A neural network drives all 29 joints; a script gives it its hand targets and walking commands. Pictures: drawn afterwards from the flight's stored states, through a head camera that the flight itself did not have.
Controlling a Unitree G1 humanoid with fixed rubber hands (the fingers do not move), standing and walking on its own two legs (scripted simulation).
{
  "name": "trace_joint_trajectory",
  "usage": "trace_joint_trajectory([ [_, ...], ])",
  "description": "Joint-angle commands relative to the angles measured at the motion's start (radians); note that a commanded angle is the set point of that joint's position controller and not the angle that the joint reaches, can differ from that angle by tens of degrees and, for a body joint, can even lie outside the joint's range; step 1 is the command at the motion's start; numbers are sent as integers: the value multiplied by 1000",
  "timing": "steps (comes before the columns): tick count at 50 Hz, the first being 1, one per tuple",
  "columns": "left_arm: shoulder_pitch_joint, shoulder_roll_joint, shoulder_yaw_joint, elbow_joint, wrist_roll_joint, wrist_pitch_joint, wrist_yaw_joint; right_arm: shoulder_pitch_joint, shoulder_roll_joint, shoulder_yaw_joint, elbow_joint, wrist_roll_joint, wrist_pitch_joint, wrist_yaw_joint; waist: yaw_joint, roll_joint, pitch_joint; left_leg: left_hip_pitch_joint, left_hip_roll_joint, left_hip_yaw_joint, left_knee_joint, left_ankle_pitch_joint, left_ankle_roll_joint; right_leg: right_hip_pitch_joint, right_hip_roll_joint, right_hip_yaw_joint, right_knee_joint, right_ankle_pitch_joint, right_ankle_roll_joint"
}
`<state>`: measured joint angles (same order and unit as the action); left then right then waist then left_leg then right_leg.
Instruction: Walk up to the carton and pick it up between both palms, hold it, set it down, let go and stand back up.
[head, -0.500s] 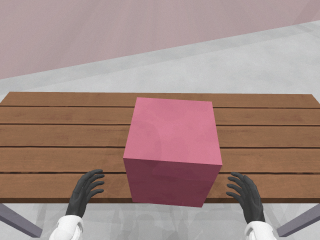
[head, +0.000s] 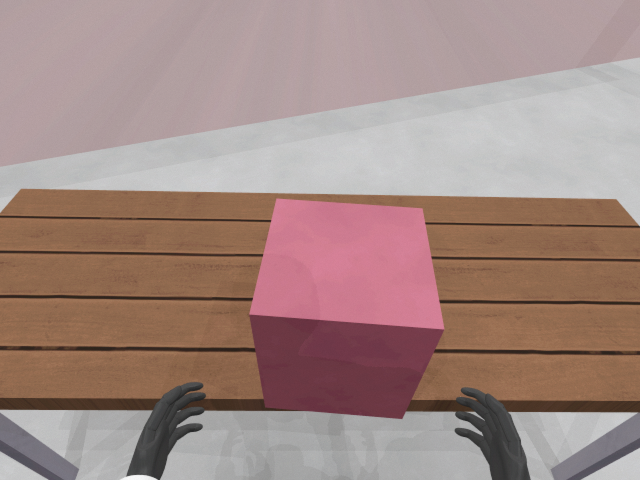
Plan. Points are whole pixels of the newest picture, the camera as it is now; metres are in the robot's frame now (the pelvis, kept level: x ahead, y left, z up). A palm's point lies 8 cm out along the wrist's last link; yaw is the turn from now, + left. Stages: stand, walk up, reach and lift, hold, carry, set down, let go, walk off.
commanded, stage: set down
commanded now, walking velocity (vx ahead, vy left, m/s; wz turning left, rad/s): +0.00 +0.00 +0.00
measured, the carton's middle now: (340, 311) +0.37 +0.01 -0.01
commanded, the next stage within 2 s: let go in 0.96 s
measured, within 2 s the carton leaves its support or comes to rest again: neither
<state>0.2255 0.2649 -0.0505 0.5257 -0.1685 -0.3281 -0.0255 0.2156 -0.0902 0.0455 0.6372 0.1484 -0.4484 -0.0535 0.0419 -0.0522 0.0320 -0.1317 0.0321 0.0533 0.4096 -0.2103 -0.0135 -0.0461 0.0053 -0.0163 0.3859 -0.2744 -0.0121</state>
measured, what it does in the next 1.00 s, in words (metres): stands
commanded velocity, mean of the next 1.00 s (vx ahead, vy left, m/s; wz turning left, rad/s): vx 0.00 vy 0.00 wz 0.00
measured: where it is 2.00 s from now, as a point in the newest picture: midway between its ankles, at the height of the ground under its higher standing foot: outside the picture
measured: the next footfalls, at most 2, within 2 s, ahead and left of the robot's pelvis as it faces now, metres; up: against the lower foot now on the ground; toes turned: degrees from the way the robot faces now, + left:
none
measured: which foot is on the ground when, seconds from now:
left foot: down 0.00-1.00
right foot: down 0.00-1.00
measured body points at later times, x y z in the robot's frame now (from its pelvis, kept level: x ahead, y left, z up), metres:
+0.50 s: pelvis +0.00 +0.00 +0.00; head -0.01 +0.01 +0.45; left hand +0.17 +0.23 -0.07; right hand +0.18 -0.20 -0.06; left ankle +0.01 +0.12 -0.74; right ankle -0.04 -0.11 -0.74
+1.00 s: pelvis +0.00 -0.01 +0.00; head +0.00 +0.00 +0.45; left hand +0.16 +0.23 -0.09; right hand +0.17 -0.22 -0.08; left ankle +0.01 +0.12 -0.74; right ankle -0.04 -0.11 -0.74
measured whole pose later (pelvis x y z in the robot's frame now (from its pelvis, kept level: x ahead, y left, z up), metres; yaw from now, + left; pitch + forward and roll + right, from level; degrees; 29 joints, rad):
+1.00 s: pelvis +0.00 -0.01 +0.00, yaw +0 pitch -4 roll +0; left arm 0.21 0.21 0.03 0.53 0.00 0.10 -0.02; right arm 0.18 -0.15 0.00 0.73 0.00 -0.20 -0.01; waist 0.02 -0.02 0.06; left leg -0.11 0.03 0.05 0.35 -0.18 -0.02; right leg -0.03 0.01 -0.02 0.33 -0.25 -0.02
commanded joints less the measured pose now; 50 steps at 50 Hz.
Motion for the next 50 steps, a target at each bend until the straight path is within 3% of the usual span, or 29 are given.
trace_joint_trajectory([
  [1,-92,92,42,-120,10,-13,9,-82,-84,-28,-112,-7,-17,4,-4,88,-42,207,-26,-20,-27,246,-27,-205,-3,38,-123,74,-24],
  [11,-58,64,64,-133,57,100,10,-61,-98,-33,-120,-43,57,11,-2,81,-17,249,-25,-1,-46,286,-24,-204,4,26,-156,83,-26],
  [12,-63,65,68,-137,63,109,11,-61,-99,-34,-121,-47,64,13,-2,83,-19,249,-25,2,-48,280,-24,-207,3,26,-158,79,-25],
  [13,-102,64,92,-135,85,122,21,-96,-109,-40,-105,-44,82,24,13,121,-3,207,-22,-8,-53,291,-32,-204,2,18,-153,72,-38],
  [14,-75,57,78,-126,88,133,23,-85,-113,-46,-112,-45,89,29,-1,96,-21,222,-21,-1,-56,283,-29,-194,2,20,-154,77,-35],
  [20,-67,60,83,-130,93,176,13,-64,-118,-45,-105,-62,118,28,-6,71,-45,247,-28,2,-49,319,-22,-197,-4,21,-158,141,-14],
  [50,-103,44,102,-115,177,413,13,-111,-174,-84,-2,-157,223,42,-37,68,-48,273,-28,5,-39,286,-19,-224,10,-25,-142,170,11],
])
